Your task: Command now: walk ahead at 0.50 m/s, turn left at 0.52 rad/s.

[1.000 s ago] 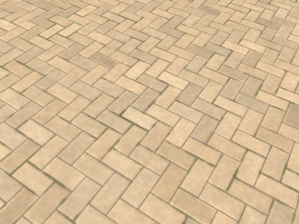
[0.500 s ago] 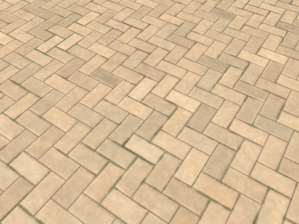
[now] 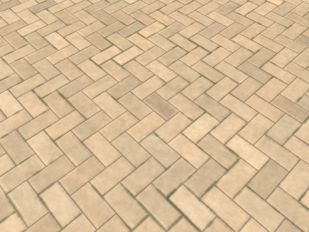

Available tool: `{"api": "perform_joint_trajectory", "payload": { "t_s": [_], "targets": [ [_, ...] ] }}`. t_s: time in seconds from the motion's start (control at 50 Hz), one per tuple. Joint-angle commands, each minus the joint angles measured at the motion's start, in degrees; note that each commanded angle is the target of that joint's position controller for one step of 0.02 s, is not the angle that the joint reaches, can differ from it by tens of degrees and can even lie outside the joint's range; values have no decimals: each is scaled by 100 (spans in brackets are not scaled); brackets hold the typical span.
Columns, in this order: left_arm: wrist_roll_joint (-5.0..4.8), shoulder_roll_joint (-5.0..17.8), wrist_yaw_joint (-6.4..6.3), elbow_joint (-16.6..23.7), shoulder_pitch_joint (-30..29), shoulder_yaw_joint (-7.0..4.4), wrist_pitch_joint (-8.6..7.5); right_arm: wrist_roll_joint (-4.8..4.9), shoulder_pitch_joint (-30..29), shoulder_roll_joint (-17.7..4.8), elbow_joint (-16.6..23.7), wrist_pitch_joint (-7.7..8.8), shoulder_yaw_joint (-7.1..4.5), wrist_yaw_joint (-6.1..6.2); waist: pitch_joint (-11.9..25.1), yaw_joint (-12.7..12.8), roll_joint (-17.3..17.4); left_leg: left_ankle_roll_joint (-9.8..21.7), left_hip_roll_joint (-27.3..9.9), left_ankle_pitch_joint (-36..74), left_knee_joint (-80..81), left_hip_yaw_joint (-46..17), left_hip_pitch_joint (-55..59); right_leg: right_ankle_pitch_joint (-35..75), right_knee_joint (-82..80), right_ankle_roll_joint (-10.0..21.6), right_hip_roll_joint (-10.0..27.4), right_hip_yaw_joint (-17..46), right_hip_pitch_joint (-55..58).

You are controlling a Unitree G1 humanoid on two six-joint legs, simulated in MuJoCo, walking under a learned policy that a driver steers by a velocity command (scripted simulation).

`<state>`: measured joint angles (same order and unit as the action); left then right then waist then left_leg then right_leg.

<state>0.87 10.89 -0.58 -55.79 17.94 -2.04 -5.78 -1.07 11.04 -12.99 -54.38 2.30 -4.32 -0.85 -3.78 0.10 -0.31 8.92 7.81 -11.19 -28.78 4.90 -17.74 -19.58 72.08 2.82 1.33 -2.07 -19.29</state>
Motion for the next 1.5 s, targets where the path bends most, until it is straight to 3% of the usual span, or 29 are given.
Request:
{"api": "perform_joint_trajectory", "payload": {
  "t_s": [0.02, 0.12, 0.2, 0.3, 0.36, 0.4, 0.42, 0.44, 0.46, 0.48, 0.5, 0.52, 0.58, 0.64, 0.76, 0.84, 0.88, 0.92, 0.94, 0.96, 0.98, 1.0, 1.02, 1.08, 1.24, 1.4, 1.46, 1.48, 1.5],
  "targets": [
    [144, 539, 38, 528, 55, -120, 50, 74, 425, -462, 142, 104, -74, 81, 191, 155, -258, 861, -1774, 1695, 1648, -2280, 983, 276, -289, -193, 462, 442, -1373],
    [189, 540, 115, 981, -767, -124, 320, 121, 1024, -796, 97, 211, -120, 96, 117, 23, 172, 594, -1340, 2522, 1699, -1894, 824, 941, -1396, -533, 443, 140, -1709],
    [151, 590, 156, 1381, -1708, -98, 343, 101, 1564, -795, 115, 148, -112, 103, 136, -347, 374, 287, -1264, 2743, 1548, -2052, 1395, 1648, -2314, -560, 298, 120, -2130],
    [90, 627, 195, 1804, -2572, -4, 273, 25, 1915, -883, 193, 112, -122, 170, 84, -613, 478, 359, -1394, 2986, 1245, -2401, 2122, 1739, -3322, -435, 15, 150, -2222],
    [45, 804, 176, 1878, -2309, -17, 185, -5, 1645, -1036, 337, 129, -164, 231, 135, -344, 565, 191, -1496, 3377, 911, -2568, 2064, 1534, -4032, -231, -129, 265, -1310],
    [20, 1102, 75, 1525, -1064, -139, 106, 4, 1270, -1176, 470, 183, -195, 173, 705, 219, 468, -83, -1222, 4375, -215, -2417, 1645, 1293, -4413, -17, -399, 175, 514],
    [78, 1287, -8, 1362, -210, -209, 32, 64, 1148, -1127, 540, 235, -186, 108, 1228, 652, 240, -198, -898, 3696, -1370, -2240, 1020, 1394, -4616, 155, 27, 501, 1850],
    [220, 1739, -112, 1355, 639, -297, 32, 106, 1323, -603, 759, 270, -53, 83, 2148, 791, -578, -252, -508, 972, -3000, -1729, 214, 712, -4576, 371, 1589, 1975, 3138],
    [265, 2045, -72, 1413, 236, -381, 119, 279, 2153, -436, 876, 208, -30, 106, 2502, 152, -1887, -373, 164, -2294, -4227, -1260, -1324, 431, -5388, 1094, 2629, 4649, 3758],
    [155, 1415, -37, 1520, -206, -308, 189, 37, 1916, -864, 661, 89, -66, 157, 1660, 46, -745, -344, -449, -1698, -4630, -1247, -1762, -548, -5505, 1040, 2376, 4416, 2914],
    [102, 920, -20, 1572, -568, -181, 190, -24, 1415, -862, 707, 58, -73, 90, 856, 63, -161, -391, -637, -1119, -4410, -1146, -1720, -456, -5664, 886, 2018, 3339, 2042],
    [129, 778, 1, 1518, -656, -135, 170, -25, 1207, -743, 761, 38, -58, 41, 506, 0, -25, -438, -794, -869, -4183, -1090, -1602, 193, -5834, 756, 1739, 2573, 1531],
    [60, 785, 42, 1218, -275, -123, 4, -129, 1138, -543, 833, -106, -18, -101, 364, -125, -513, -505, -909, -696, -3834, -1008, -1283, 1634, -6064, 653, 1314, 1473, 987],
    [15, 846, 112, 1047, -10, -148, -132, -132, 774, -454, 974, -138, 24, -163, 338, -135, -492, -549, -909, -339, -3506, -1060, -1686, 2162, -6270, 769, 1295, 1004, 1127],
    [-28, 908, 150, 763, 383, -152, -84, -126, -610, -270, 1405, -49, 215, -263, 84, 84, -459, -713, -1026, 794, -1503, -458, -1637, 2627, -6446, 665, 966, 132, 1173],
    [-10, 1087, 130, 517, 860, -184, -12, -105, -1183, -326, 1582, 5, 274, -237, 24, 271, -500, -588, -996, 564, -675, -104, -1308, 3089, -6225, 657, 1190, 151, 1677],
    [3, 1160, 103, 422, 937, -198, 59, -123, -1165, -404, 1595, 37, 257, -189, 42, 218, -543, -435, -883, 148, -390, -32, -1090, 3669, -5898, 630, 1312, 169, 2007],
    [-34, 1188, 81, 349, 901, -190, 133, -180, -314, -482, 1303, 116, 190, -119, 488, -210, -446, -220, -566, 130, 241, 97, 106, 4873, -4722, 496, 1156, -74, 2076],
    [-65, 1072, 71, 376, 912, -143, 147, -261, 571, -698, 986, 179, 97, -57, 1052, -532, -243, -57, -720, 233, 329, -132, 1430, 4429, -3690, 372, 930, -259, 1513],
    [-148, 707, 93, 692, 859, -25, 126, -383, 1492, -1229, 860, 207, -43, 31, 1844, -841, 577, 363, -2246, -313, 461, -1921, 3073, 2335, -1876, 160, 544, -540, 17],
    [-138, 544, 100, 769, 1235, -23, 144, -221, 1614, -1615, 799, 140, -154, 63, 2147, -615, 1432, 938, -3343, -77, 1135, -4127, 3648, -1189, -403, 55, -311, -315, -1475],
    [-23, 1000, 56, 725, 743, -164, 216, -30, 1285, -1307, 808, 105, -109, 63, 1443, -576, 571, 795, -3044, -182, 1154, -3548, 3088, -880, -61, 132, 7, 335, -1930],
    [-55, 861, 97, 796, 498, -140, 185, -18, 830, -959, 851, 132, -6, 54, 764, -372, 482, 597, -2786, 77, 1356, -2744, 2285, -408, -247, 168, 174, 433, -1923],
    [52, 644, 178, 573, 680, -135, 342, -10, 363, -436, 803, 263, 134, 66, 263, 70, 544, 50, -2158, 584, 1955, -1421, 1063, 218, -862, 60, 400, 442, -1193],
    [70, 498, 312, 926, -507, -166, 485, 6, 979, -532, 428, 430, 102, 121, -106, 6, 365, -14, -2029, 1674, 2254, -161, 1338, 1638, -1669, -106, 394, 349, -2155],
    [116, 429, 411, 1447, -1590, -55, 446, -24, 1456, -762, 113, 334, 78, 251, -203, -209, 415, -221, -2226, 3839, 1535, 658, 2348, 1485, -3526, 330, 19, -553, -1617],
    [133, 648, 338, 1284, -784, -172, 443, -55, 1300, -1029, 123, 222, 12, 300, 398, 204, 631, -271, -2285, 5971, -92, 873, 2581, 575, -3668, 734, -552, -822, -528],
    [157, 794, 304, 1092, -123, -260, 398, -42, 1257, -1099, 161, 169, -10, 293, 793, 498, 560, -309, -2251, 5577, -1167, 905, 2276, 565, -4016, 895, -708, -727, 348],
    [230, 1169, 229, 857, 736, -417, 365, -14, 1134, -1070, 296, 166, -1, 265, 1271, 930, 164, -469, -2079, 4035, -2754, 949, 1196, 441, -4439, 1188, -241, 102, 1746]
  ]
}}
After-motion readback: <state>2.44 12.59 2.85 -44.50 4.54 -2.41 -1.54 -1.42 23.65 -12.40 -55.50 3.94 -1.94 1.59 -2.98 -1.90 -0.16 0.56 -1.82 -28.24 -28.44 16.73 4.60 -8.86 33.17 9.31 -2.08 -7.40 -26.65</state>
